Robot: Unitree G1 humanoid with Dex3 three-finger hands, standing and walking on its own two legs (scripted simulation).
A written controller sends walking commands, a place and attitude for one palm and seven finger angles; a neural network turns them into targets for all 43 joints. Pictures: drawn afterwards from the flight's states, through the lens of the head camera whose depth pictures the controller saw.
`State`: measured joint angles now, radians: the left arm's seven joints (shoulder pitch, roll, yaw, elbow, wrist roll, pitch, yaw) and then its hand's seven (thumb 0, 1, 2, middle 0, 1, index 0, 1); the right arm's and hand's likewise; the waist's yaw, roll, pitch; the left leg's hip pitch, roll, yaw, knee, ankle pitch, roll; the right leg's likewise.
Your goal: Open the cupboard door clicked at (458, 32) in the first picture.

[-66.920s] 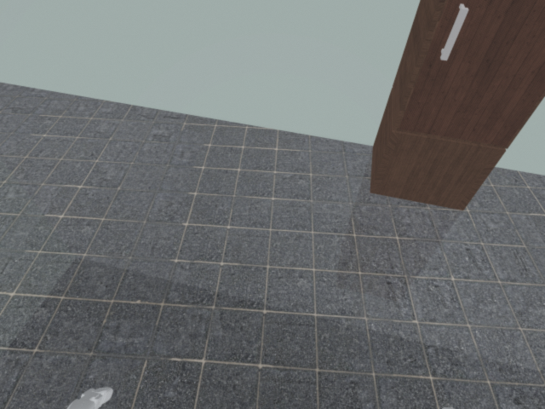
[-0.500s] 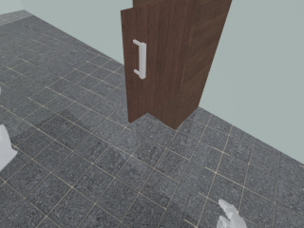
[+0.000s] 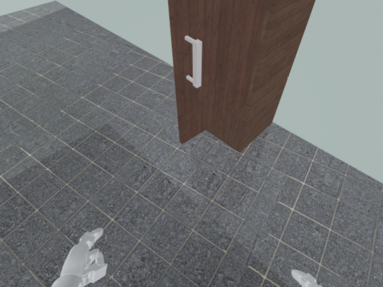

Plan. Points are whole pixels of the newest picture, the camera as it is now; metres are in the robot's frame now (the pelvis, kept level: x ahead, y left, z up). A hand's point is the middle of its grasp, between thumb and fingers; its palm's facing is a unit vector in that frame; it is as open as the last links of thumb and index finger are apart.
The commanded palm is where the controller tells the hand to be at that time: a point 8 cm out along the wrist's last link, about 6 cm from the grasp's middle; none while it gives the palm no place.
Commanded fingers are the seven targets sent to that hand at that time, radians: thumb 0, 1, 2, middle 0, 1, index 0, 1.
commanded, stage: let the arm hang, fingers relaxed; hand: left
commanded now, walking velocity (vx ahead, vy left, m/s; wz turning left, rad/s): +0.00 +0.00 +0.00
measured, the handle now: (192, 62) +0.75 +0.01 +0.07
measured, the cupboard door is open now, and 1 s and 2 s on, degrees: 83 83 83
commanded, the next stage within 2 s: look to check the result in 0.90 s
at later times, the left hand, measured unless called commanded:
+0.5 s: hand out of the picture +0.02 +0.22 -0.14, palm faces -0.01 -0.95 -0.32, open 7.4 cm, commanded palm none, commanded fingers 0.00 0.90 0.90 -0.20 -0.30 -0.20 -0.30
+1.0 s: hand out of the picture +0.10 +0.24 -0.13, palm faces -0.02 -0.94 -0.33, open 7.4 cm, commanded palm none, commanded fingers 0.00 0.90 0.90 -0.20 -0.30 -0.20 -0.30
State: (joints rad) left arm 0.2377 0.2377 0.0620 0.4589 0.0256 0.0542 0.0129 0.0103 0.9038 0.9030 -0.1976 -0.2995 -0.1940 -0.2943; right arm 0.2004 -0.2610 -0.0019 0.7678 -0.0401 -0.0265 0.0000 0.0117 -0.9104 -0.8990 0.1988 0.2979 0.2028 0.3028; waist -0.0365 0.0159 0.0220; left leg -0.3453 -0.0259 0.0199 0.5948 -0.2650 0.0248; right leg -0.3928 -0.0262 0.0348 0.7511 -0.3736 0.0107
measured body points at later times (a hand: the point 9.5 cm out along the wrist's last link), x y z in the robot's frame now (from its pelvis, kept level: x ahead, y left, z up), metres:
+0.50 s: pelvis -0.01 -0.01 +0.02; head +0.02 -0.02 +0.46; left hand +0.03 +0.27 -0.12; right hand +0.00 -0.26 -0.15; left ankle +0.03 +0.11 -0.73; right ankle +0.01 -0.13 -0.73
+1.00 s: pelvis +0.01 +0.00 +0.02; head +0.03 -0.01 +0.47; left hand +0.10 +0.29 -0.11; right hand +0.09 -0.29 -0.12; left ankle +0.03 +0.11 -0.73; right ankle +0.01 -0.13 -0.73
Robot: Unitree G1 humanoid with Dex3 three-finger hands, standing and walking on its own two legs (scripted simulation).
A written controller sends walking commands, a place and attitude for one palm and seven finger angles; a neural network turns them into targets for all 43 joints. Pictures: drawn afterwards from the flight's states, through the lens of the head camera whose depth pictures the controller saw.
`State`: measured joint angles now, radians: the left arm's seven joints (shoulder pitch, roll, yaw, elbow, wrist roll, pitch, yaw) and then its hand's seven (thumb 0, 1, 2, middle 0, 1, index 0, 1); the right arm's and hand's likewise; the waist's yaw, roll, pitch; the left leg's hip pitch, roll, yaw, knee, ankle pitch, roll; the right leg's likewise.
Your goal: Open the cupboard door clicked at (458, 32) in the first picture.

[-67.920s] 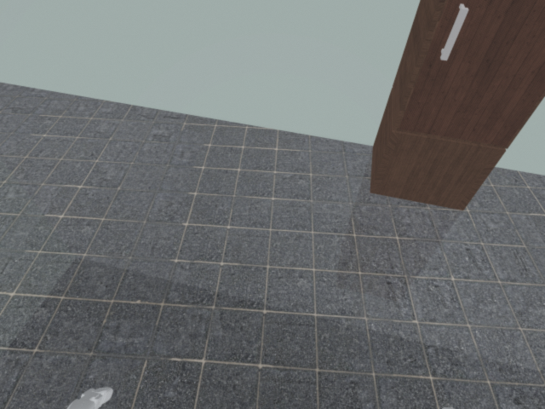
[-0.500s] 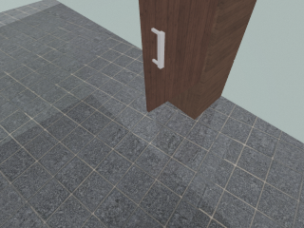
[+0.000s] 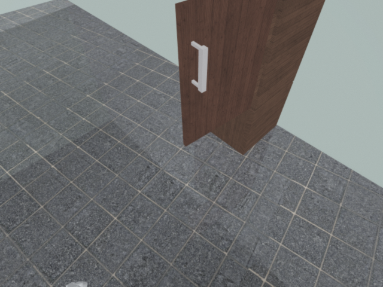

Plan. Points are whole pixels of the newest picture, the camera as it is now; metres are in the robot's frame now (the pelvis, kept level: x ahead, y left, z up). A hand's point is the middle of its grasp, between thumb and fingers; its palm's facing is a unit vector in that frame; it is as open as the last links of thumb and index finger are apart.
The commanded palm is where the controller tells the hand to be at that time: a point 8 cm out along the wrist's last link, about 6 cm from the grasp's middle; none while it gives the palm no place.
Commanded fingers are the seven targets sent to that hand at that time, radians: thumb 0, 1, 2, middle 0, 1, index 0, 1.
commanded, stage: look to check the result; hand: left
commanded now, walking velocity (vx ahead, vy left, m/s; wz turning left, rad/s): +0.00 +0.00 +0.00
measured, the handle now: (198, 67) +0.74 +0.02 +0.05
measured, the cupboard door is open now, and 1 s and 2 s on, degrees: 83 83 83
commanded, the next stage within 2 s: stand and wait in 0.50 s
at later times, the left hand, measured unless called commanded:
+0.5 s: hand out of the picture +0.11 +0.24 -0.15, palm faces -0.04 -0.94 -0.35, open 7.4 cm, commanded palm none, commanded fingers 0.00 0.90 0.90 -0.20 -0.30 -0.20 -0.30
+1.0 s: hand out of the picture +0.12 +0.23 -0.15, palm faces -0.04 -0.94 -0.35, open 7.4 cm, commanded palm none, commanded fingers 0.00 0.90 0.90 -0.20 -0.30 -0.20 -0.30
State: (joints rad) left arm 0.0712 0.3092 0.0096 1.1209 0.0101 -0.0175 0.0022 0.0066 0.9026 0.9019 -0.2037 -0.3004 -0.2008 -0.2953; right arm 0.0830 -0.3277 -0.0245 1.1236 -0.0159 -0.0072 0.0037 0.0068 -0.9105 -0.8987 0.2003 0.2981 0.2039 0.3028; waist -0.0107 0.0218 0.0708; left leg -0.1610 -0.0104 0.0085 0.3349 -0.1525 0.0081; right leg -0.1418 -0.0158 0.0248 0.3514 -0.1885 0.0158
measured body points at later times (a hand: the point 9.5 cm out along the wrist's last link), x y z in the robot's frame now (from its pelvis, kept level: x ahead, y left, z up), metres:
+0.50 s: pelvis +0.02 -0.01 +0.00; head +0.05 -0.02 +0.45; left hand +0.11 +0.29 -0.13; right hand +0.11 -0.30 -0.14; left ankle +0.02 +0.11 -0.75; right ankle +0.00 -0.13 -0.75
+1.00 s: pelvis +0.03 -0.01 +0.00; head +0.06 -0.02 +0.45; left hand +0.13 +0.28 -0.13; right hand +0.10 -0.31 -0.14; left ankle +0.02 +0.11 -0.75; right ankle +0.00 -0.13 -0.75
